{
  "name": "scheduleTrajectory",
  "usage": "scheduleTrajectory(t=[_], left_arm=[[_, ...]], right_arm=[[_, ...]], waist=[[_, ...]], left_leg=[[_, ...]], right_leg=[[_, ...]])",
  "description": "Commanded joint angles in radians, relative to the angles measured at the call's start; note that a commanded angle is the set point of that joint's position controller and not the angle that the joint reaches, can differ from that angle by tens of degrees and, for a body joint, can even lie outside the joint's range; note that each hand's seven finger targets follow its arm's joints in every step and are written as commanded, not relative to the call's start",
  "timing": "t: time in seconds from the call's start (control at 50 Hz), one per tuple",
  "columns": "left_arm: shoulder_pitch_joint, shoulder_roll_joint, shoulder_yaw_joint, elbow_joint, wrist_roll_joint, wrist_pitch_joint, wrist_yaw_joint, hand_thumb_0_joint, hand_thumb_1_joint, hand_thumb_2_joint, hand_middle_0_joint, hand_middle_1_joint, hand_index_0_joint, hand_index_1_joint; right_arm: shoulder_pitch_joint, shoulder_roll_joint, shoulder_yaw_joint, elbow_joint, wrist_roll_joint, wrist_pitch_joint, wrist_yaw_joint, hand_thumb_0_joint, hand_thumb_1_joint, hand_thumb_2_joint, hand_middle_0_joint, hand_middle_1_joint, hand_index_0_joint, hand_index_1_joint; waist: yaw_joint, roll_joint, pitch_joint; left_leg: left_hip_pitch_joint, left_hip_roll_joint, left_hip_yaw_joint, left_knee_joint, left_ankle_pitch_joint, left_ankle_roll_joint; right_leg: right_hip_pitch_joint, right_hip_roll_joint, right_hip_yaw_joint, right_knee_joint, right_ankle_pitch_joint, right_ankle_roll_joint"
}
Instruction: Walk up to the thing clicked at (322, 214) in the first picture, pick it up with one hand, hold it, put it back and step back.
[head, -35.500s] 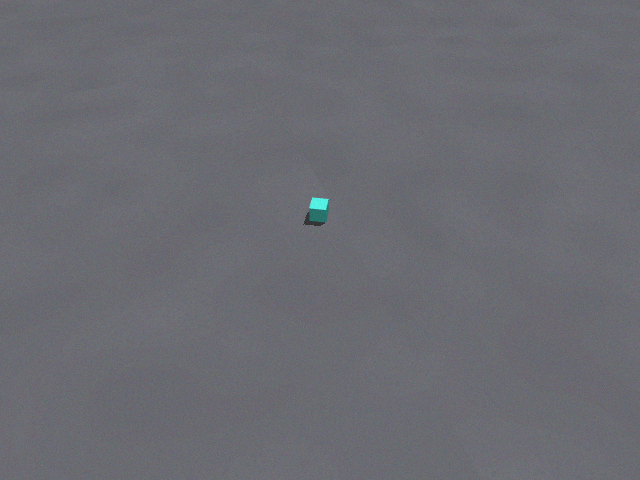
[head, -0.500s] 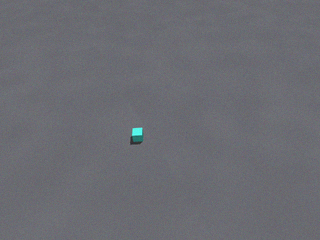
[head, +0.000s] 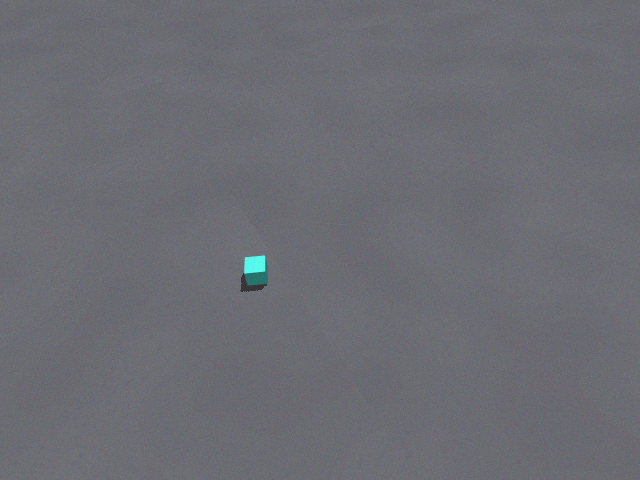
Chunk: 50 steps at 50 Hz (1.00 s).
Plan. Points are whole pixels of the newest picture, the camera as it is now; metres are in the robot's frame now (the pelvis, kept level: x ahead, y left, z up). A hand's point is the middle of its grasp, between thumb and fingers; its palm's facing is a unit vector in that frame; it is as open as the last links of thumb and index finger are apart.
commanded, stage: step back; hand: left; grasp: from above
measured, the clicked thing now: (256, 270) +0.98 +0.29 -0.72
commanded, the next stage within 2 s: stand in 0.10 s
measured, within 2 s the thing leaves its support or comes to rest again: neither
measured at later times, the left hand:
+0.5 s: hand out of the picture +0.11 +0.25 -0.13, palm faces +0.00 -0.95 -0.33, open 7.4 cm
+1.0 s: hand out of the picture +0.08 +0.24 -0.13, palm faces -0.01 -0.94 -0.35, open 7.4 cm
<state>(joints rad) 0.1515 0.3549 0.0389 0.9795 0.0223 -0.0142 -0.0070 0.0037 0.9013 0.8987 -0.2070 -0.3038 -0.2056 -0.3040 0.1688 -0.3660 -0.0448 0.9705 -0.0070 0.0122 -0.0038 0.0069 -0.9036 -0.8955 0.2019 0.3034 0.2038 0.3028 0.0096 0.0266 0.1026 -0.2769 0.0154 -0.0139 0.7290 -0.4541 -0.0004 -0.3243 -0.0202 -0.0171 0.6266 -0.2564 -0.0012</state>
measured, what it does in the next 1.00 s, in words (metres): stands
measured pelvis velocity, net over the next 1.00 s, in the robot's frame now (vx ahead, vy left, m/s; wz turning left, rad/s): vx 0.01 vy -0.01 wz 0.01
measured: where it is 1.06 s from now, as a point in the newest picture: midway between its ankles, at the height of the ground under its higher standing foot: outside the picture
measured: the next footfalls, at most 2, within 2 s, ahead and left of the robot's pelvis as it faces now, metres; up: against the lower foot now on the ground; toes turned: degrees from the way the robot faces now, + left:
none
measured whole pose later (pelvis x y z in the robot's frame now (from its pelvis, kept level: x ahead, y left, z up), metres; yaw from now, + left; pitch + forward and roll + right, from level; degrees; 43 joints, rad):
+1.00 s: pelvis +0.01 -0.01 +0.02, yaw +1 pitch -2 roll +0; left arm 0.10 0.35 -0.01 1.16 0.00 -0.02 -0.01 0.00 0.90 0.90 -0.21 -0.30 -0.21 -0.30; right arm 0.11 -0.35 -0.01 1.16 -0.01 -0.01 0.02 0.01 -0.90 -0.90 0.20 0.30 0.20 0.30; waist 0.01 0.01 0.05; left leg -0.07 0.03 -0.02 0.32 -0.21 -0.03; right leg -0.17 -0.01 -0.03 0.34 -0.12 0.00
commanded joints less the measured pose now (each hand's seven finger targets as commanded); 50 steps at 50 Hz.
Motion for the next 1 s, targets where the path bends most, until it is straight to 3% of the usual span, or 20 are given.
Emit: scheduleTrajectory(t=[0.0, 0.02, 0.06, 0.08, 0.1, 0.14, 0.22, 0.26, 0.36, 0.42, 0.64, 0.7, 0.8, 0.84, 0.94, 0.98], left_arm=[[-0.118, 0.269, 0.061, -0.090, -0.002, -0.022, 0.025, 0.000, 0.900, 0.900, -0.200, -0.300, -0.200, -0.300], [-0.118, 0.256, 0.058, -0.081, -0.003, -0.025, 0.025, 0.000, 0.900, 0.900, -0.200, -0.300, -0.200, -0.300], [-0.099, 0.243, 0.059, -0.072, -0.009, -0.024, 0.022, 0.000, 0.900, 0.900, -0.200, -0.300, -0.200, -0.300], [-0.037, 0.201, 0.028, -0.035, -0.029, -0.021, 0.016, 0.000, 0.900, 0.900, -0.200, -0.300, -0.200, -0.300], [-0.043, 0.190, 0.027, -0.025, -0.035, -0.017, 0.013, 0.000, 0.900, 0.900, -0.200, -0.300, -0.200, -0.300], [-0.100, 0.201, 0.026, -0.005, -0.028, -0.019, 0.012, 0.000, 0.900, 0.900, -0.200, -0.300, -0.200, -0.300], [-0.114, 0.196, 0.015, 0.025, -0.025, -0.026, 0.008, 0.000, 0.900, 0.900, -0.200, -0.300, -0.200, -0.300], [-0.130, 0.199, 0.012, 0.037, -0.024, -0.028, 0.009, 0.000, 0.900, 0.900, -0.200, -0.300, -0.200, -0.300], [-0.144, 0.198, 0.005, 0.070, -0.020, -0.023, 0.008, 0.000, 0.900, 0.900, -0.200, -0.300, -0.200, -0.300], [-0.148, 0.203, 0.002, 0.085, -0.017, -0.024, 0.007, 0.000, 0.900, 0.900, -0.200, -0.300, -0.200, -0.300], [-0.131, 0.213, -0.005, 0.109, -0.016, -0.036, 0.012, 0.000, 0.900, 0.900, -0.200, -0.300, -0.200, -0.300], [-0.123, 0.214, -0.005, 0.114, -0.017, -0.033, 0.010, 0.000, 0.900, 0.900, -0.200, -0.300, -0.200, -0.300], [-0.110, 0.214, -0.007, 0.119, -0.016, -0.032, 0.012, 0.000, 0.900, 0.900, -0.200, -0.300, -0.200, -0.300], [-0.109, 0.218, -0.007, 0.122, -0.016, -0.032, 0.013, 0.000, 0.900, 0.900, -0.200, -0.300, -0.200, -0.300], [-0.101, 0.223, -0.006, 0.118, -0.015, -0.026, 0.013, 0.000, 0.900, 0.900, -0.200, -0.300, -0.200, -0.300], [-0.107, 0.226, -0.002, 0.118, -0.015, -0.025, 0.012, 0.000, 0.900, 0.900, -0.200, -0.300, -0.200, -0.300]], right_arm=[[0.052, -0.189, -0.035, -0.012, 0.005, -0.025, -0.012, 0.000, -0.900, -0.900, 0.200, 0.300, 0.200, 0.300], [0.050, -0.189, -0.035, -0.003, 0.004, -0.031, -0.012, 0.000, -0.900, -0.900, 0.200, 0.300, 0.200, 0.300], [0.043, -0.201, -0.033, 0.007, -0.005, -0.040, -0.017, 0.000, -0.900, -0.900, 0.200, 0.300, 0.200, 0.300], [0.012, -0.204, -0.029, -0.013, -0.015, -0.055, -0.012, 0.000, -0.900, -0.900, 0.200, 0.300, 0.200, 0.300], [-0.033, -0.235, -0.029, -0.006, -0.013, -0.061, -0.007, 0.000, -0.900, -0.900, 0.200, 0.300, 0.200, 0.300], [-0.075, -0.208, -0.018, 0.017, -0.003, -0.060, -0.002, 0.000, -0.900, -0.900, 0.200, 0.300, 0.200, 0.300], [-0.082, -0.202, -0.006, 0.046, -0.002, -0.064, -0.005, 0.000, -0.900, -0.900, 0.200, 0.300, 0.200, 0.300], [-0.088, -0.198, -0.006, 0.059, 0.002, -0.064, -0.005, 0.000, -0.900, -0.900, 0.200, 0.300, 0.200, 0.300], [-0.110, -0.193, -0.004, 0.081, 0.003, -0.058, -0.005, 0.000, -0.900, -0.900, 0.200, 0.300, 0.200, 0.300], [-0.114, -0.191, -0.005, 0.091, 0.002, -0.054, -0.002, 0.000, -0.900, -0.900, 0.200, 0.300, 0.200, 0.300], [-0.124, -0.191, -0.002, 0.113, 0.001, -0.049, 0.005, 0.000, -0.900, -0.900, 0.200, 0.300, 0.200, 0.300], [-0.120, -0.191, 0.001, 0.119, -0.002, -0.051, 0.005, 0.000, -0.900, -0.900, 0.200, 0.300, 0.200, 0.300], [-0.111, -0.193, 0.002, 0.124, 0.001, -0.048, 0.004, 0.000, -0.900, -0.900, 0.200, 0.300, 0.200, 0.300], [-0.110, -0.192, 0.002, 0.126, 0.000, -0.046, 0.004, 0.000, -0.900, -0.900, 0.200, 0.300, 0.200, 0.300], [-0.100, -0.186, 0.004, 0.129, -0.002, -0.040, 0.006, 0.000, -0.900, -0.900, 0.200, 0.300, 0.200, 0.300], [-0.087, -0.187, 0.005, 0.128, -0.002, -0.040, 0.006, 0.000, -0.900, -0.900, 0.200, 0.300, 0.200, 0.300]], waist=[[-0.038, -0.161, -0.109], [-0.036, -0.167, -0.148], [-0.015, -0.133, -0.221], [-0.010, -0.096, -0.248], [0.012, -0.045, -0.217], [0.009, -0.025, -0.171], [0.002, 0.001, -0.184], [-0.002, 0.002, -0.186], [-0.002, 0.000, -0.140], [-0.006, -0.012, -0.103], [-0.010, -0.033, -0.162], [-0.010, -0.023, -0.146], [-0.010, -0.041, -0.154], [-0.009, -0.046, -0.151], [-0.004, -0.045, -0.104], [-0.007, -0.035, -0.108]], left_leg=[[0.057, 0.012, -0.026, -0.120, 0.108, 0.022], [0.067, 0.037, -0.044, -0.172, 0.229, 0.031], [0.113, 0.077, -0.076, -0.215, 0.433, 0.047], [0.194, 0.121, -0.148, -0.281, 0.498, 0.054], [0.119, 0.144, -0.166, -0.281, 0.463, 0.069], [0.028, 0.115, -0.142, -0.339, 0.328, 0.046], [0.119, 0.114, -0.104, -0.363, 0.502, 0.024], [0.135, 0.114, -0.093, -0.377, 0.542, 0.020], [0.125, 0.114, -0.087, -0.442, 0.433, 0.015], [0.103, 0.108, -0.088, -0.476, 0.311, 0.012], [0.176, 0.114, -0.075, -0.468, 0.362, 0.014], [0.166, 0.113, -0.076, -0.483, 0.327, 0.013], [0.179, 0.115, -0.075, -0.474, 0.368, 0.014], [0.176, 0.114, -0.074, -0.475, 0.356, 0.013], [0.134, 0.103, -0.072, -0.480, 0.261, 0.012], [0.123, 0.105, -0.072, -0.483, 0.245, 0.015]], right_leg=[[-0.010, -0.216, 0.231, -0.229, 0.109, -0.133], [0.046, -0.186, 0.187, -0.186, 0.189, -0.098], [0.112, -0.151, 0.147, -0.100, 0.334, -0.075], [0.103, -0.113, 0.132, -0.097, 0.309, -0.053], [0.139, -0.071, 0.100, -0.134, 0.212, -0.034], [0.214, -0.092, 0.109, -0.169, 0.183, -0.028], [0.244, -0.110, 0.103, -0.194, 0.331, -0.035], [0.267, -0.113, 0.096, -0.208, 0.362, -0.032], [0.262, -0.105, 0.091, -0.268, 0.272, -0.022], [0.241, -0.104, 0.095, -0.306, 0.168, -0.021], [0.246, -0.121, 0.102, -0.334, 0.248, -0.020], [0.231, -0.114, 0.100, -0.342, 0.194, -0.017], [0.233, -0.118, 0.098, -0.340, 0.239, -0.017], [0.231, -0.118, 0.096, -0.340, 0.225, -0.019], [0.193, -0.114, 0.108, -0.371, 0.066, -0.018], [0.203, -0.114, 0.111, -0.367, 0.067, -0.019]])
